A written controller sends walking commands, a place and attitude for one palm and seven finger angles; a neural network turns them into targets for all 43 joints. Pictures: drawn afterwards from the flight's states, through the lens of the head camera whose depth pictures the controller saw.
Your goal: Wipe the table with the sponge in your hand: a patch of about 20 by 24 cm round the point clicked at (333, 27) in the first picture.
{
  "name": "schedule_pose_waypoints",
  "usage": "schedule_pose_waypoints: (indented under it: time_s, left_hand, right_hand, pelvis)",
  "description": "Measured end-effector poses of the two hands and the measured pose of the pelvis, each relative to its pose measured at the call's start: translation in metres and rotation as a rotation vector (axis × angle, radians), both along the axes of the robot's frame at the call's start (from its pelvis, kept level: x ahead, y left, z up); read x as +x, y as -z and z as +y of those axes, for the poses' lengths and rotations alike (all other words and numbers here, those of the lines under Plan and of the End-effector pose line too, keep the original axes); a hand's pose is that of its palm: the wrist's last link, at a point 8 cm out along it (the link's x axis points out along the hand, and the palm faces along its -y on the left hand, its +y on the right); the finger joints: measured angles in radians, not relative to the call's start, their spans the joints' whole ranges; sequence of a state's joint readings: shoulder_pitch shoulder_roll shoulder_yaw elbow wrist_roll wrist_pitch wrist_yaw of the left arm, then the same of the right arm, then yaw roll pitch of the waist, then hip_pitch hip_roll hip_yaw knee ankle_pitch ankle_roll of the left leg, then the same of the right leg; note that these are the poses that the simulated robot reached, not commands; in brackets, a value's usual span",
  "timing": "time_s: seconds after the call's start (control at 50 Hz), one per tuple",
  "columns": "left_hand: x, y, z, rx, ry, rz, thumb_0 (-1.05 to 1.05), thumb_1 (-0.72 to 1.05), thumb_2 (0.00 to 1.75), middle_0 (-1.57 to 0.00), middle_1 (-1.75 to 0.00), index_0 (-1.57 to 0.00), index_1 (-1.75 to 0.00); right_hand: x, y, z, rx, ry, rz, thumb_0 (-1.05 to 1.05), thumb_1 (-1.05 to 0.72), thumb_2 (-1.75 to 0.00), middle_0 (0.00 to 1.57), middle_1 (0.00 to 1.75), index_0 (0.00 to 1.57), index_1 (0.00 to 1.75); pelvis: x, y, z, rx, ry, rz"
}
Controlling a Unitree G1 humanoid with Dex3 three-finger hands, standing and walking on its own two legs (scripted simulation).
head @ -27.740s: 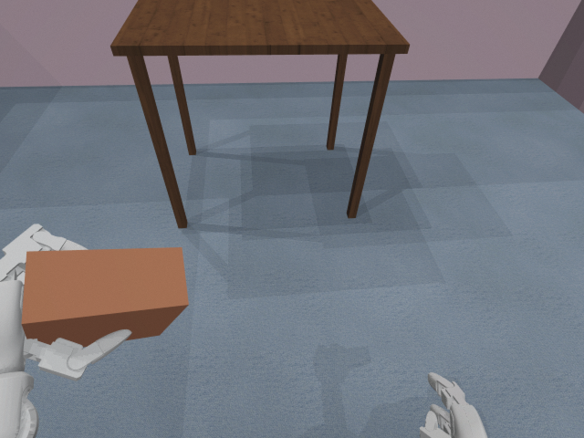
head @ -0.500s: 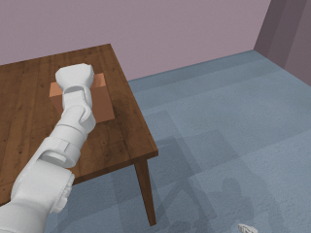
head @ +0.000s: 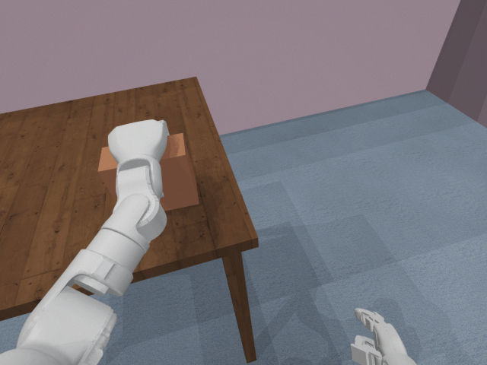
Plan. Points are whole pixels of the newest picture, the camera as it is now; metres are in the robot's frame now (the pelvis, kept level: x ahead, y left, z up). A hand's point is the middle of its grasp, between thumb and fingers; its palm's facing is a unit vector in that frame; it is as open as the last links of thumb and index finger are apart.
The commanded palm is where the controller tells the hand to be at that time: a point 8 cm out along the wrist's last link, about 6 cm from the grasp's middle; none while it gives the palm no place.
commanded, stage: wipe back along the third lane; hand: left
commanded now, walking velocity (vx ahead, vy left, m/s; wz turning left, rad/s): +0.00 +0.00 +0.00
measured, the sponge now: (157, 186) +0.39 +0.22 +0.10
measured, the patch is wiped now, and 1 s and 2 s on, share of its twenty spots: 0.95 0.95 0.95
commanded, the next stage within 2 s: slide back across to the middle lane in 0.64 s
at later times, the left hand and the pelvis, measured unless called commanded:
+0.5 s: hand (156, 184) +0.34 +0.18 +0.15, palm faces +0.14 -0.02 -0.99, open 10.3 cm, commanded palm +0.30 +0.17 +0.18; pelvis -0.01 -0.01 +0.00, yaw -1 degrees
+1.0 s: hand (152, 197) +0.31 +0.18 +0.16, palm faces +0.21 -0.13 -0.97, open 10.3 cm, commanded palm +0.26 +0.19 +0.20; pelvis -0.01 -0.02 +0.00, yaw -2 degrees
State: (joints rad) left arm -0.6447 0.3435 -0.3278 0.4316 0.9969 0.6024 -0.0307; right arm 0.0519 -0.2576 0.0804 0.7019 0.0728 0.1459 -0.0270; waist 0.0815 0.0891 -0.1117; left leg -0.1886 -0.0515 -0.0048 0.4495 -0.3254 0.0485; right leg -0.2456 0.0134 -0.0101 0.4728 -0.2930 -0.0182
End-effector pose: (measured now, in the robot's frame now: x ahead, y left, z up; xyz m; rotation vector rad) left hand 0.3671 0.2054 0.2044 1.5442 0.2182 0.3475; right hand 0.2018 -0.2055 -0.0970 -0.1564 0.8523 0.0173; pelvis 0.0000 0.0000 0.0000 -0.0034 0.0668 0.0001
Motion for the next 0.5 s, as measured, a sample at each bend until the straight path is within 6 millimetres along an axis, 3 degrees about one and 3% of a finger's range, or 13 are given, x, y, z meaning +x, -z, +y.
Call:
schedule_pose_waypoints:
  time_s: [0.2,0.5]
  left_hand:
    - [-0.026,0.0,-0.013,-0.015,0.035,-0.042,0.0,-0.51,1.03,-0.69,-1.32,-0.71,-1.32]
    - [-0.051,0.001,-0.027,-0.023,0.037,-0.06,0.0,-0.5,1.03,-0.69,-1.32,-0.71,-1.32]
  right_hand:
    - [-0.01,0.006,-0.007,0.02,0.002,0.015,0.01,-0.91,-0.9,0.2,0.3,0.2,0.3]
    - [0.011,-0.014,0.001,0.056,-0.034,-0.087,0.01,-0.91,-0.9,0.2,0.3,0.2,0.3]
  pelvis:
    - [-0.002,0.0,-0.001,0.002,0.006,-0.023]
    - [-0.01,-0.001,-0.008,0.007,0.014,-0.052]
